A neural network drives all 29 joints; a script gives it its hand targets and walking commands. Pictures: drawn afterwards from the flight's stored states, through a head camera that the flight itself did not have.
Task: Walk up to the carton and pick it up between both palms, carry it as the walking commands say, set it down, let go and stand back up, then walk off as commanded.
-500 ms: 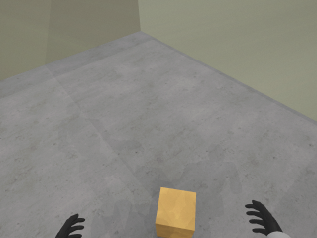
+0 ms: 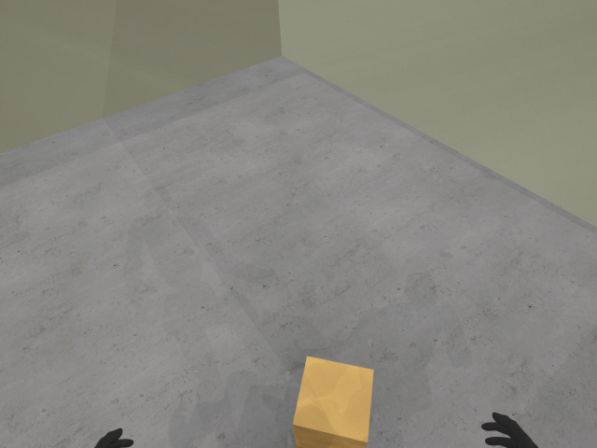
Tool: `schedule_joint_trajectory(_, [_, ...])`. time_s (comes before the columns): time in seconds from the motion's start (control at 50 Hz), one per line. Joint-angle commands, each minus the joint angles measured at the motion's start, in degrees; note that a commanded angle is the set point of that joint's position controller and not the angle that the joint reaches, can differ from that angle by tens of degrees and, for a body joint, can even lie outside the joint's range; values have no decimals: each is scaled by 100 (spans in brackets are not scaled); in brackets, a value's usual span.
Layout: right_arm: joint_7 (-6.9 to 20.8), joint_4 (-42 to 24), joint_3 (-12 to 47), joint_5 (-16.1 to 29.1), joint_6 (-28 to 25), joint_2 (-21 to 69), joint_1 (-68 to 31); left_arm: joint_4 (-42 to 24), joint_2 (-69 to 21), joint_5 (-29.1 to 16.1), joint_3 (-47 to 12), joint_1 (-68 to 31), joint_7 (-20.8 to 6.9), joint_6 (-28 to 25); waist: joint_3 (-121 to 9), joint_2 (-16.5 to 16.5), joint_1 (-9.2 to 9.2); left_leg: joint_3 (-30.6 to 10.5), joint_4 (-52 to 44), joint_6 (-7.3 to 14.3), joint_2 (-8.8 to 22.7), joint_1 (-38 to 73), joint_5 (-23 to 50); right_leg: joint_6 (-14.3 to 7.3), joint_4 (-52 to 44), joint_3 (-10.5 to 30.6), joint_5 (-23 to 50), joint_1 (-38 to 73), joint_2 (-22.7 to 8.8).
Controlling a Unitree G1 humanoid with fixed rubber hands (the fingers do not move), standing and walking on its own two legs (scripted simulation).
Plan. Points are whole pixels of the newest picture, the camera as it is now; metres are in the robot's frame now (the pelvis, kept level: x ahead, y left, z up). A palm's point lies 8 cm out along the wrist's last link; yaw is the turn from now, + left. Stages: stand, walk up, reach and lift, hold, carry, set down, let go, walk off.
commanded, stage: stand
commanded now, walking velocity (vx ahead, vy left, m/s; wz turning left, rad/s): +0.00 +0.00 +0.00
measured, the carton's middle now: (333, 410) +0.35 -0.06 -0.64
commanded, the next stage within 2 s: walk off in 1.22 s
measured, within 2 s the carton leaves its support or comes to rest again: neither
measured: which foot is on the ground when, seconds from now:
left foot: down 0.00-1.00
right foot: down 0.00-1.00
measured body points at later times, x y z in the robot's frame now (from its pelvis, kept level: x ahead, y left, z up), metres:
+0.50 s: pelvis -0.01 +0.00 +0.01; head -0.02 -0.01 +0.46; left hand +0.09 +0.31 -0.10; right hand +0.09 -0.30 -0.11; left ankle -0.06 +0.13 -0.74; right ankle -0.01 -0.10 -0.74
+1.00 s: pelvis -0.02 +0.00 +0.01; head -0.03 -0.01 +0.46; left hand +0.08 +0.32 -0.10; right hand +0.07 -0.31 -0.11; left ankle -0.06 +0.13 -0.74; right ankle -0.01 -0.10 -0.74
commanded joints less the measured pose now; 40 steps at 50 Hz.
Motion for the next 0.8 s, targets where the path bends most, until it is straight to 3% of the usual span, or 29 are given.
schedule_joint_trajectory(0.0, [-31, -234, -179, 9, -80, -806, -100, -208, 976, -11, 211, -173, 21, -65, -283, -181, -5, -282, -263, 48, 473, -277, 1911, 57, -337, 692, 1986, 491, -736])
schedule_joint_trajectory(0.44, [-10, 464, -135, 32, -145, -982, -249, 469, 1108, -43, 143, -418, -35, -83, -75, -197, 25, -346, -784, 101, 587, -274, 1408, 31, -731, 798, 1331, 507, -790])
schedule_joint_trajectory(0.78, [20, 800, -113, 58, -160, -1057, -301, 752, 1209, -80, 88, -465, -50, -105, -57, -197, 13, -347, -929, 126, 629, -217, 1333, 26, -837, 849, 1290, 505, -828])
